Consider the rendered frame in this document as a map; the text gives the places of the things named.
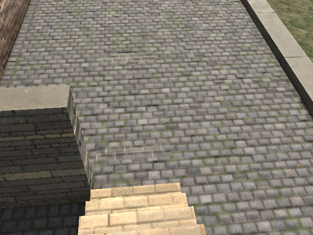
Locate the stairs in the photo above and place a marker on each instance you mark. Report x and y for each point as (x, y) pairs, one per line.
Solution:
(156, 209)

